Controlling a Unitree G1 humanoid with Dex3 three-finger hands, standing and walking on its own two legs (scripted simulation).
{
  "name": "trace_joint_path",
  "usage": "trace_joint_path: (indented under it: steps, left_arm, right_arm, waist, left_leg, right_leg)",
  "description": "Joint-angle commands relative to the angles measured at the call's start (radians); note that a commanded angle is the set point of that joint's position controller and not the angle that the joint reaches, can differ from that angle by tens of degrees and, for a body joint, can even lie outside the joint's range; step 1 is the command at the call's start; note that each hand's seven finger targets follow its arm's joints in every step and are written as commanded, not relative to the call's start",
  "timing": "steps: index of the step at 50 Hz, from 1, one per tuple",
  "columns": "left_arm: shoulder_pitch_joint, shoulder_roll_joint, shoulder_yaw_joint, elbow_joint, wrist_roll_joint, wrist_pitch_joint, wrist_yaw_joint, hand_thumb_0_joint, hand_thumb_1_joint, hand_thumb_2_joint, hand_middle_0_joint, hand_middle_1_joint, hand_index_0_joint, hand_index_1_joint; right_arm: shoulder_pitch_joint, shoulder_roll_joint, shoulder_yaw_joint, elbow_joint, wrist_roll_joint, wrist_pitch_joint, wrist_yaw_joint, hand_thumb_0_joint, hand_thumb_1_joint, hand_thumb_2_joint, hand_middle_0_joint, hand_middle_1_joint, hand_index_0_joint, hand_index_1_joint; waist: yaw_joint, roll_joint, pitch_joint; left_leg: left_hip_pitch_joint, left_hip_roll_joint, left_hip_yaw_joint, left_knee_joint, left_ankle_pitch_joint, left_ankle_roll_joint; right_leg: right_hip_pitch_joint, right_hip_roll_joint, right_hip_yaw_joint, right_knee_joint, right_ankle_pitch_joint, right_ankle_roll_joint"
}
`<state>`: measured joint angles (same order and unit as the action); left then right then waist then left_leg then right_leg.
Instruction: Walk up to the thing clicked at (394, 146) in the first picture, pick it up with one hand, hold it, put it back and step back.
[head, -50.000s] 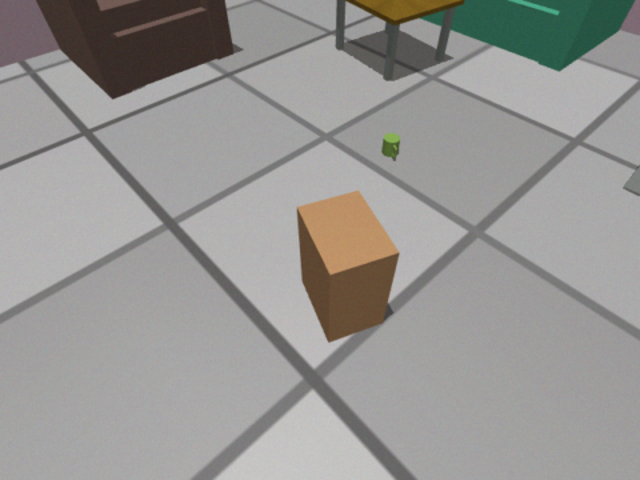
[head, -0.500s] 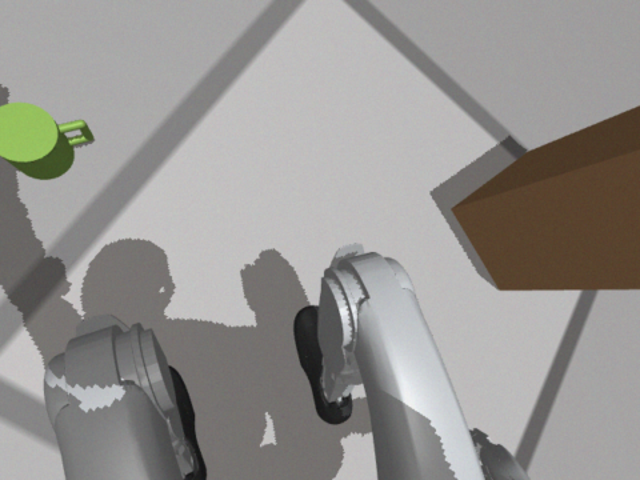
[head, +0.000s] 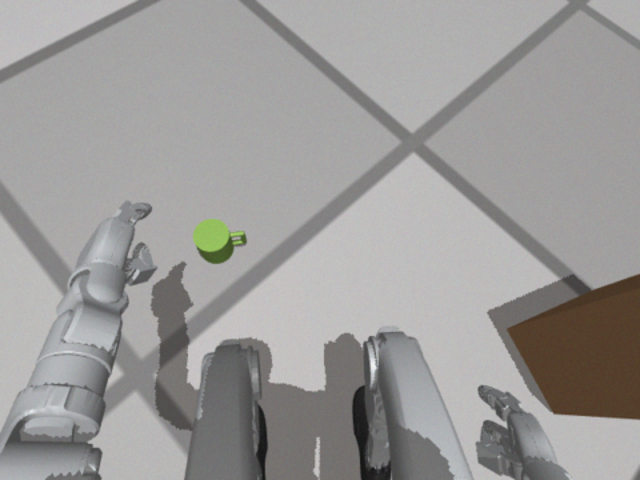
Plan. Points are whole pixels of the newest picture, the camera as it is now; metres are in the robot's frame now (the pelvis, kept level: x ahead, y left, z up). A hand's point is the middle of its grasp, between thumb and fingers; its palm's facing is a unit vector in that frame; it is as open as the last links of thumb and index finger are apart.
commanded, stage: home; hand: left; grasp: from above
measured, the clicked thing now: (221, 240) +0.58 +0.18 -0.47
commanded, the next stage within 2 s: none
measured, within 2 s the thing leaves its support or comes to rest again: neither
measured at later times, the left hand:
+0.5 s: hand (116, 327) +0.28 +0.18 +0.08, palm faces +0.10 -0.97 -0.22, open 7.4 cm
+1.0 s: hand (47, 417) +0.22 +0.18 +0.15, palm faces +0.13 -0.97 -0.21, open 7.4 cm
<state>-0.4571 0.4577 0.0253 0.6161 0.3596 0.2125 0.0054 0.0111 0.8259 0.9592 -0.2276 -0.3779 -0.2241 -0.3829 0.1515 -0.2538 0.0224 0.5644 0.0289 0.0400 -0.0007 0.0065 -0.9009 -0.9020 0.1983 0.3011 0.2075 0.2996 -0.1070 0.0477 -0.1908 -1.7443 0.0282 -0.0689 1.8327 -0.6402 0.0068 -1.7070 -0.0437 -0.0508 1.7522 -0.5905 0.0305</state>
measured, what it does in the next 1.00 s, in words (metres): rises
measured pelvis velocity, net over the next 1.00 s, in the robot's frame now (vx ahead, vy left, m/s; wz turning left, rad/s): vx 0.08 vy -0.01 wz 0.07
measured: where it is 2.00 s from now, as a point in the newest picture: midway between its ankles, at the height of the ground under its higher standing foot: (313, 466)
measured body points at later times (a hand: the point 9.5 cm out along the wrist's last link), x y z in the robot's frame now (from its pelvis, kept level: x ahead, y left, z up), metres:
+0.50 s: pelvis +0.06 -0.01 +0.17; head +0.12 +0.00 +0.61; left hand +0.27 +0.23 +0.10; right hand +0.22 -0.26 +0.08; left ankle +0.07 +0.12 -0.48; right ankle +0.09 -0.14 -0.48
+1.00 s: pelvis +0.08 -0.01 +0.20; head +0.09 +0.00 +0.65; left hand +0.21 +0.23 +0.17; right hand +0.27 -0.23 +0.15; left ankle +0.07 +0.12 -0.48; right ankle +0.09 -0.14 -0.48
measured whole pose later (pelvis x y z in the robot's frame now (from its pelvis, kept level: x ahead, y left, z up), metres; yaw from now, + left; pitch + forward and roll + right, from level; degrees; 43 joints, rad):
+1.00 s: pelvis +0.08 -0.01 +0.20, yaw +4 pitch +9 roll -3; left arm 0.50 0.22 0.03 -0.12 -0.05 0.45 0.02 0.02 0.91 0.89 -0.20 -0.30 -0.20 -0.30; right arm 0.25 -0.22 0.04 0.53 0.01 -0.23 -0.18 0.01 -0.90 -0.90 0.20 0.30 0.21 0.30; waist -0.03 0.04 -0.15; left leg -0.67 0.04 -0.06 1.00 -0.49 -0.01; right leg -0.64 -0.03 -0.08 0.93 -0.45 0.02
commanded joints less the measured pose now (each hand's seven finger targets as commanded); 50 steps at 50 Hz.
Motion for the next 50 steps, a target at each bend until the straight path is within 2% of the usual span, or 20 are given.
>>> trace_joint_path:
  steps: [1,4,5,6,8,10,15,16,18,19,22,26,27,31,34,41,43,44,48,50]
  left_arm:
    - [-0.16,0.118,0.065,-0.219,-0.113,-0.01,0.067,0.0,0.9,0.9,-0.2,-0.298,-0.2,-0.298]
    - [-0.045,0.086,0.081,-0.269,-0.183,0.011,0.081,0.0,0.9,0.899,-0.2,-0.298,-0.2,-0.298]
    - [-0.025,0.099,0.102,-0.298,-0.21,0.019,0.087,0.0,0.9,0.899,-0.2,-0.298,-0.2,-0.298]
    - [0.009,0.065,0.086,-0.314,-0.233,0.027,0.088,0.0,0.9,0.899,-0.2,-0.298,-0.2,-0.298]
    - [0.047,0.046,0.094,-0.366,-0.27,0.041,0.093,0.0,0.9,0.9,-0.2,-0.299,-0.2,-0.299]
    - [0.117,0.017,0.096,-0.391,-0.305,0.056,0.098,0.0,0.9,0.9,-0.2,-0.299,-0.2,-0.299]
    - [0.275,-0.051,0.097,-0.472,-0.375,0.089,0.097,0.0,0.9,0.9,-0.2,-0.3,-0.2,-0.3]
    - [0.314,-0.053,0.11,-0.477,-0.385,0.097,0.097,0.0,0.9,0.9,-0.2,-0.3,-0.2,-0.3]
    - [0.376,-0.081,0.095,-0.524,-0.4,0.108,0.091,0.0,0.9,0.9,-0.2,-0.3,-0.2,-0.3]
    - [0.412,-0.077,0.104,-0.553,-0.409,0.114,0.09,0.0,0.9,0.9,-0.2,-0.3,-0.2,-0.3]
    - [0.549,-0.106,0.093,-0.594,-0.418,0.133,0.085,0.0,0.9,0.9,-0.2,-0.3,-0.2,-0.3]
    - [0.699,-0.122,0.079,-0.695,-0.418,0.148,0.076,0.0,0.9,0.9,-0.2,-0.3,-0.2,-0.3]
    - [0.733,-0.13,0.068,-0.724,-0.417,0.152,0.074,0.0,0.9,0.9,-0.2,-0.3,-0.2,-0.299]
    - [0.858,-0.131,0.071,-0.837,-0.425,0.175,0.065,0.0,0.9,0.9,-0.2,-0.3,-0.2,-0.3]
    - [0.893,-0.141,0.052,-0.89,-0.419,0.185,0.054,0.0,0.9,0.9,-0.2,-0.3,-0.2,-0.3]
    - [0.923,-0.14,0.053,-0.913,-0.413,0.19,0.032,0.0,0.9,0.9,-0.2,-0.299,-0.2,-0.299]
    - [0.897,-0.134,0.058,-0.929,-0.409,0.181,0.028,0.0,0.9,0.9,-0.2,-0.299,-0.2,-0.299]
    - [0.911,-0.134,0.059,-0.921,-0.407,0.183,0.026,0.0,0.9,0.899,-0.2,-0.298,-0.2,-0.299]
    - [0.928,-0.131,0.065,-0.929,-0.403,0.182,0.026,0.0,0.9,0.899,-0.2,-0.299,-0.2,-0.299]
    - [0.917,-0.123,0.068,-0.937,-0.403,0.184,0.026,0.0,0.899,0.899,-0.2,-0.298,-0.2,-0.298]
  right_arm:
    - [0.083,-0.167,-0.074,-0.065,0.004,-0.074,-0.043,0.0,-0.899,-0.9,0.2,0.3,0.2,0.3]
    - [0.059,-0.149,-0.065,-0.075,0.009,-0.103,-0.058,0.0,-0.899,-0.9,0.2,0.3,0.2,0.3]
    - [0.046,-0.147,-0.063,-0.079,0.011,-0.109,-0.062,0.0,-0.899,-0.9,0.2,0.3,0.2,0.3]
    - [0.038,-0.14,-0.061,-0.081,0.012,-0.118,-0.069,0.0,-0.899,-0.9,0.2,0.3,0.2,0.3]
    - [0.033,-0.138,-0.057,-0.077,0.013,-0.133,-0.08,0.0,-0.9,-0.9,0.2,0.3,0.2,0.3]
    - [0.03,-0.129,-0.052,-0.08,0.013,-0.147,-0.091,0.0,-0.9,-0.9,0.2,0.3,0.2,0.3]
    - [0.027,-0.108,-0.034,-0.086,0.012,-0.181,-0.126,0.0,-0.901,-0.9,0.2,0.299,0.2,0.299]
    - [0.034,-0.109,-0.031,-0.087,0.012,-0.187,-0.133,0.0,-0.9,-0.9,0.2,0.299,0.2,0.299]
    - [0.04,-0.101,-0.026,-0.096,0.01,-0.198,-0.142,0.0,-0.901,-0.9,0.2,0.299,0.2,0.299]
    - [0.043,-0.099,-0.026,-0.098,0.009,-0.204,-0.149,0.0,-0.901,-0.899,0.2,0.299,0.2,0.299]
    - [0.057,-0.09,-0.021,-0.114,0.008,-0.218,-0.162,0.0,-0.901,-0.899,0.2,0.299,0.2,0.299]
    - [0.067,-0.083,-0.025,-0.136,0.0,-0.232,-0.173,0.0,-0.901,-0.9,0.2,0.299,0.2,0.299]
    - [0.064,-0.081,-0.023,-0.146,-0.001,-0.236,-0.176,0.0,-0.901,-0.9,0.2,0.299,0.2,0.299]
    - [0.064,-0.078,-0.024,-0.175,-0.003,-0.253,-0.184,0.0,-0.901,-0.899,0.2,0.299,0.2,0.299]
    - [0.06,-0.078,-0.027,-0.183,-0.007,-0.267,-0.19,0.0,-0.901,-0.9,0.2,0.299,0.2,0.299]
    - [0.053,-0.085,-0.031,-0.188,-0.016,-0.302,-0.195,0.0,-0.9,-0.9,0.2,0.3,0.2,0.3]
    - [0.056,-0.085,-0.036,-0.185,-0.021,-0.311,-0.195,0.0,-0.9,-0.9,0.2,0.3,0.2,0.3]
    - [0.054,-0.083,-0.035,-0.181,-0.021,-0.315,-0.196,0.0,-0.9,-0.9,0.2,0.3,0.2,0.3]
    - [0.053,-0.085,-0.038,-0.182,-0.024,-0.326,-0.194,0.0,-0.9,-0.9,0.2,0.3,0.2,0.3]
    - [0.05,-0.088,-0.037,-0.178,-0.023,-0.329,-0.194,0.0,-0.9,-0.9,0.2,0.3,0.2,0.3]
  waist:
    - [-0.033,0.086,-0.45]
    - [-0.018,0.062,-0.42]
    - [-0.001,0.058,-0.432]
    - [-0.012,0.057,-0.417]
    - [0.0,0.069,-0.433]
    - [0.004,0.061,-0.406]
    - [0.015,0.052,-0.307]
    - [0.018,0.045,-0.316]
    - [0.015,0.034,-0.288]
    - [0.026,0.046,-0.275]
    - [0.028,0.013,-0.234]
    - [0.039,0.033,-0.178]
    - [0.039,0.021,-0.163]
    - [0.053,0.001,-0.124]
    - [0.044,0.004,-0.08]
    - [0.05,-0.033,-0.005]
    - [0.043,-0.01,-0.033]
    - [0.053,-0.017,-0.025]
    - [0.059,-0.007,-0.055]
    - [0.062,0.016,-0.038]
  left_leg:
    - [0.501,-0.014,-0.043,-0.405,0.016,0.015]
    - [0.567,-0.017,-0.033,-0.479,0.035,0.014]
    - [0.595,-0.018,-0.033,-0.502,0.032,0.014]
    - [0.619,-0.018,-0.025,-0.521,0.052,0.014]
    - [0.704,-0.013,-0.031,-0.565,0.097,0.009]
    - [0.754,-0.012,-0.028,-0.602,0.132,0.008]
    - [0.857,-0.011,-0.021,-0.723,0.158,0.008]
    - [0.893,-0.01,-0.015,-0.739,0.185,0.008]
    - [0.918,-0.016,0.002,-0.771,0.22,0.009]
    - [0.941,-0.018,0.011,-0.788,0.251,0.009]
    - [0.997,-0.025,0.026,-0.833,0.318,0.01]
    - [1.083,-0.022,0.033,-0.903,0.396,0.003]
    - [1.09,-0.024,0.031,-0.913,0.404,0.005]
    - [1.119,-0.031,0.038,-0.952,0.407,0.012]
    - [1.138,-0.03,0.037,-0.978,0.403,0.012]
    - [1.137,-0.031,0.033,-1.008,0.335,0.013]
    - [1.143,-0.035,0.036,-0.996,0.34,0.012]
    - [1.145,-0.034,0.037,-0.998,0.342,0.011]
    - [1.155,-0.037,0.036,-0.994,0.355,0.009]
    - [1.153,-0.035,0.032,-1.003,0.344,0.006]
  right_leg:
    - [0.371,0.036,-0.001,-0.325,0.066,-0.051]
    - [0.486,0.036,0.012,-0.415,0.071,-0.049]
    - [0.527,0.036,0.019,-0.442,0.069,-0.048]
    - [0.556,0.037,0.022,-0.471,0.086,-0.047]
    - [0.602,0.036,0.019,-0.498,0.13,-0.047]
    - [0.654,0.038,0.016,-0.542,0.162,-0.046]
    - [0.781,0.04,0.016,-0.675,0.188,-0.041]
    - [0.817,0.042,0.015,-0.695,0.21,-0.04]
    - [0.88,0.044,0.016,-0.744,0.235,-0.039]
    - [0.912,0.046,0.014,-0.767,0.26,-0.038]
    - [0.997,0.049,0.01,-0.83,0.313,-0.035]
    - [1.061,0.058,-0.006,-0.885,0.369,-0.036]
    - [1.078,0.058,-0.008,-0.901,0.377,-0.035]
    - [1.13,0.061,-0.018,-0.951,0.38,-0.032]
    - [1.121,0.063,-0.027,-0.967,0.37,-0.032]
    - [1.109,0.06,-0.039,-0.987,0.299,-0.027]
    - [1.111,0.056,-0.032,-0.982,0.307,-0.024]
    - [1.115,0.055,-0.034,-0.981,0.308,-0.023]
    - [1.131,0.055,-0.032,-0.975,0.319,-0.025]
    - [1.126,0.057,-0.033,-0.973,0.31,-0.025]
